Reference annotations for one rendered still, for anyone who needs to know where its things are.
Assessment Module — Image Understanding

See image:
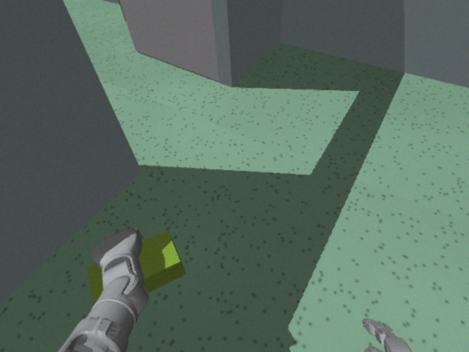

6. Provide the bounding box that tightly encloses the right robot hand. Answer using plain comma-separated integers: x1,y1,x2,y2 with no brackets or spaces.
363,318,412,352

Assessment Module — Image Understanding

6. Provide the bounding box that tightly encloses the left robot arm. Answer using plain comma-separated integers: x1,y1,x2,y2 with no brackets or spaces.
58,253,149,352

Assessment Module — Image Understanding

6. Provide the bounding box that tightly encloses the left robot hand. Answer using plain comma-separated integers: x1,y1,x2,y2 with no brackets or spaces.
92,228,149,294

